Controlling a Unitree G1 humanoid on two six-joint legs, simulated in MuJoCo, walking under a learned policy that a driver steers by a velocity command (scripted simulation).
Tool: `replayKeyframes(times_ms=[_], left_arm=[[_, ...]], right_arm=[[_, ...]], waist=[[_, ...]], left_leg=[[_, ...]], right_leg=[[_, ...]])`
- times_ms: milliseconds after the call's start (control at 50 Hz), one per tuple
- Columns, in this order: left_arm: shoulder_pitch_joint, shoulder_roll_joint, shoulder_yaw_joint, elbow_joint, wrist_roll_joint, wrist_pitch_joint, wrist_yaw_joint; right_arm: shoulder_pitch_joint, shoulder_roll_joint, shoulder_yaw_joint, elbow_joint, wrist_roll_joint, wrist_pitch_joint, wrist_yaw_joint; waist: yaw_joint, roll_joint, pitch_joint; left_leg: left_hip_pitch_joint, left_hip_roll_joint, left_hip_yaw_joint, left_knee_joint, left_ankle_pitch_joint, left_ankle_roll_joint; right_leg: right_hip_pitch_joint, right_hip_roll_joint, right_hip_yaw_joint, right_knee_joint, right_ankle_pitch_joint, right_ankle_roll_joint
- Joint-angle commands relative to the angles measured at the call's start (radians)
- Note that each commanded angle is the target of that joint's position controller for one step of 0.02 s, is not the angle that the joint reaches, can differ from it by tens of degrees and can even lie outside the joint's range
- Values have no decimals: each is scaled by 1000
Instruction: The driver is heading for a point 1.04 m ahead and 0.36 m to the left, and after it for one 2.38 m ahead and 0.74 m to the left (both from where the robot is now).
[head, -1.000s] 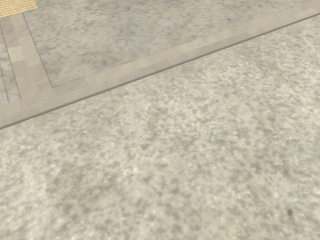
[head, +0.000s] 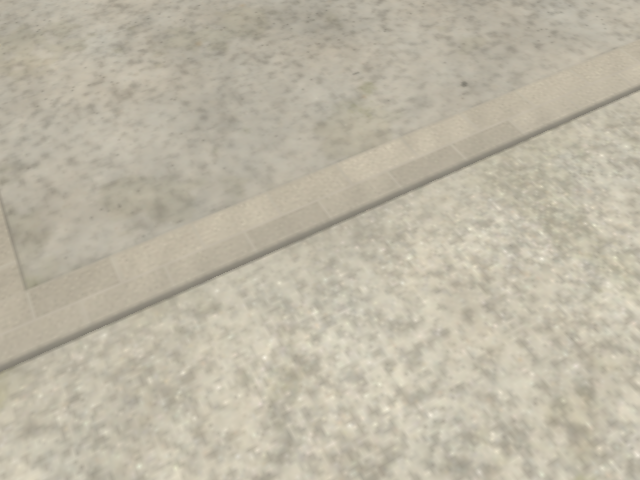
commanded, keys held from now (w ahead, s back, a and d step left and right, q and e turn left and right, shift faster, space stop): w+q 0.86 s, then w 0.14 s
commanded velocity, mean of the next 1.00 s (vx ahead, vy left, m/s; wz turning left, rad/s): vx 0.50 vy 0.00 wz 0.48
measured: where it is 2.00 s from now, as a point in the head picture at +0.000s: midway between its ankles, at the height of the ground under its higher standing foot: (170, 278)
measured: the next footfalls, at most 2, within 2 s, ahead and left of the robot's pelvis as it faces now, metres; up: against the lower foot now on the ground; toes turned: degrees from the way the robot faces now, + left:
left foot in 0.44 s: +0.39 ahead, +0.16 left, +0.00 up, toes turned +17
right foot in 0.94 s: +0.74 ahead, +0.09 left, +0.00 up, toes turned +33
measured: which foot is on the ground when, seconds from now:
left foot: up 0.00-0.42, down 0.44-0.94, up 0.96-1.00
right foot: down 0.00-0.46, up 0.48-0.92, down 0.94-1.00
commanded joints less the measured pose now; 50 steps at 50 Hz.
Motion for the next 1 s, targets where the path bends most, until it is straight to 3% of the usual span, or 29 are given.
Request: replayKeyframes(times_ms=[20,80,120,180,240,300,340,400,420,440,460,480,500,520,540,560,580,620,660,740,820,880,900,920,940,960,980,1000], left_arm=[[116,97,24,-1,9,-12,7],[96,98,28,20,19,-25,4],[108,118,35,34,24,-28,13],[120,133,39,44,24,-24,30],[153,155,43,52,15,-16,43],[219,172,51,75,3,6,48],[234,182,57,81,-5,25,49],[196,223,69,60,-11,49,60],[182,232,71,53,-11,59,63],[169,227,67,43,-12,61,65],[206,151,42,17,22,47,60],[265,52,8,-36,13,6,41],[130,152,29,-53,-28,-35,25],[69,163,32,-78,-49,-53,18],[70,152,31,-66,-32,-58,26],[77,165,42,-57,-6,-50,33],[96,167,47,-56,2,-35,32],[104,142,46,-66,13,-12,33],[43,121,40,-92,20,-1,38],[-102,86,24,-140,13,-7,29],[-178,114,28,-181,-4,-20,12],[-137,152,40,-179,-6,-36,1],[-80,159,45,-163,-3,-42,0],[16,183,59,-137,7,-48,3],[159,225,70,-120,25,-51,9],[296,312,97,-79,33,-38,8],[320,243,83,-57,-1,-31,-2],[255,173,63,-75,-11,-26,-1]], right_arm=[[-59,-119,-37,-83,3,-18,-12],[-13,-48,-33,-75,0,23,-10],[-52,-48,-37,-98,-4,34,-12],[-126,-43,-38,-131,-13,28,-1],[-239,-20,-26,-174,-19,22,19],[-329,-13,-19,-226,-18,22,37],[-359,-20,-20,-260,-15,23,52],[-282,-70,-46,-276,-11,30,63],[-173,-108,-68,-256,-7,32,61],[-10,-167,-102,-217,-5,34,48],[90,-264,-128,-194,-4,45,22],[44,-310,-127,-228,-10,32,27],[62,-218,-101,-233,-19,23,32],[21,-176,-91,-233,-21,12,30],[-51,-147,-82,-246,-18,4,31],[-110,-116,-73,-262,-20,2,28],[-135,-103,-66,-276,-30,2,23],[-129,-122,-70,-279,-25,0,13],[-97,-153,-78,-275,-22,0,-2],[-45,-161,-82,-267,-14,15,-18],[12,-155,-81,-247,-8,24,-20],[10,-151,-81,-247,-14,33,-29],[2,-143,-78,-248,-17,35,-30],[-1,-115,-68,-252,-20,34,-27],[-3,-71,-47,-267,-33,31,-22],[154,-9,-29,-270,-9,19,-19],[164,-70,-33,-256,5,14,-21],[51,-146,-51,-268,7,13,-20]], waist=[[67,-104,-79],[18,-107,-35],[15,-87,-9],[27,-78,11],[67,-59,39],[100,-43,65],[97,-52,66],[23,-108,-18],[-41,-113,-80],[-127,-83,-163],[-119,114,-248],[-22,257,-383],[-96,103,-359],[-83,66,-228],[-29,-39,-146],[7,-40,-108],[35,-20,-96],[52,-11,-80],[40,-5,-55],[-18,42,-34],[-48,68,-29],[-17,100,-40],[11,115,-56],[56,107,-112],[120,44,-242],[85,-247,-389],[99,-299,-366],[119,-177,-203]], left_leg=[[-380,123,-61,84,118,12],[-306,141,-62,40,193,-5],[-365,141,-77,-17,272,-16],[-395,130,-62,-193,435,-25],[-371,118,15,-355,532,-20],[-429,109,48,-437,498,0],[-447,94,75,-465,420,22],[-271,3,161,-463,273,76],[-126,-39,178,-478,253,103],[129,-67,149,-552,310,143],[416,132,-164,-557,348,208],[688,339,-770,-742,144,425],[684,328,-741,-822,125,368],[569,296,-585,-821,189,324],[408,249,-464,-822,300,288],[286,214,-379,-833,401,269],[208,190,-340,-854,457,263],[129,169,-290,-881,540,267],[85,145,-239,-893,581,259],[38,75,-179,-872,476,190],[98,110,-262,-814,383,166],[190,153,-340,-724,402,151],[200,151,-341,-684,457,140],[190,104,-311,-583,549,115],[90,52,-251,-346,476,81],[-265,-99,-128,9,115,-5],[-439,-76,-147,159,-139,-13],[-501,-28,-160,211,-64,-9]], right_leg=[[368,-283,319,-315,4,-143],[240,-253,177,-390,105,-140],[240,-251,107,-410,169,-144],[265,-228,5,-423,214,-126],[292,-225,-67,-436,222,-110],[425,-265,-97,-394,280,-107],[508,-292,-114,-338,380,-96],[546,-294,-154,-136,836,-62],[518,-278,-166,22,920,-45],[397,-235,-183,253,823,-8],[110,-159,-179,580,224,36],[-269,64,21,884,-451,79],[-386,8,171,915,-408,49],[-428,-36,158,860,-317,23],[-373,-84,155,764,-241,23],[-300,-111,152,679,-202,33],[-235,-126,156,645,-176,43],[-201,-125,138,557,-148,76],[-218,-110,119,437,-57,107],[-152,-45,104,121,204,118],[-109,-11,126,-10,242,99],[-73,-11,138,-51,135,63],[-7,-6,119,-73,121,42],[138,-10,106,-99,131,9],[382,-138,225,-61,110,-56],[756,-354,653,-104,-58,-233],[772,-410,886,-225,-326,-254],[641,-368,763,-249,-405,-206]])
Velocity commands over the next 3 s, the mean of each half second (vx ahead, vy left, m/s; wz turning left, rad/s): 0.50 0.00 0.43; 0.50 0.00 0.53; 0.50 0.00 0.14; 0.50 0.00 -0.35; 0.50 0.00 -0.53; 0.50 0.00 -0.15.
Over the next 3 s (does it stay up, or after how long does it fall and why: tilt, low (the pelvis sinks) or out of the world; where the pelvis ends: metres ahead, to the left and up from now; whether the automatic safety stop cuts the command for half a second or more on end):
stays up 1.56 0.50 0.00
